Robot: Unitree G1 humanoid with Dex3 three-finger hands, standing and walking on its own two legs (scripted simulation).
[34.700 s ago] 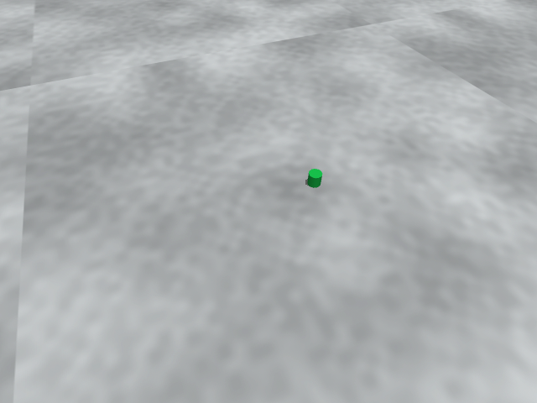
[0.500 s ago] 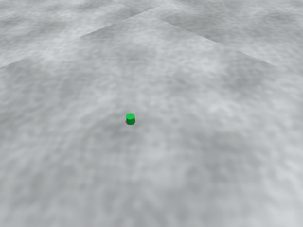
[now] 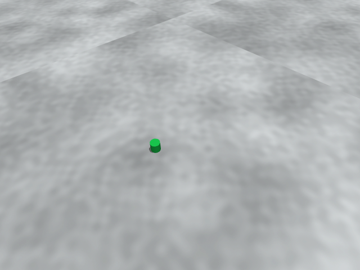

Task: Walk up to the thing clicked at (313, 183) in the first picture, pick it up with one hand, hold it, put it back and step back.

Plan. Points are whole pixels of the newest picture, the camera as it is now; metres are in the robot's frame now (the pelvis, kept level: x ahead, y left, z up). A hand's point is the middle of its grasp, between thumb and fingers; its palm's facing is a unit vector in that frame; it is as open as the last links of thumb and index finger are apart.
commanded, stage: step back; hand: left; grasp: from above
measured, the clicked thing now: (155, 145) +1.04 +0.22 -0.73
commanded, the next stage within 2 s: stand in 0.42 s
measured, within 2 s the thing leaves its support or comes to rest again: neither
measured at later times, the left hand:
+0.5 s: hand out of the picture +0.12 +0.28 -0.14, palm faces +0.01 -0.94 -0.35, open 7.4 cm
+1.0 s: hand out of the picture +0.09 +0.27 -0.14, palm faces -0.04 -0.94 -0.34, open 7.4 cm
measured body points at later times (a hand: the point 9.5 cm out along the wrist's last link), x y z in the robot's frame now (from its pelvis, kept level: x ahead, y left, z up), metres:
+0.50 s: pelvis +0.03 +0.02 +0.01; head +0.05 +0.03 +0.46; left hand +0.12 +0.33 -0.12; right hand +0.17 -0.26 -0.11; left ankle +0.05 +0.14 -0.73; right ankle +0.01 -0.11 -0.73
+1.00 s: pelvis +0.02 +0.02 +0.02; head +0.02 +0.02 +0.47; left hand +0.09 +0.32 -0.12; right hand +0.08 -0.28 -0.12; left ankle +0.05 +0.14 -0.73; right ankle +0.01 -0.11 -0.73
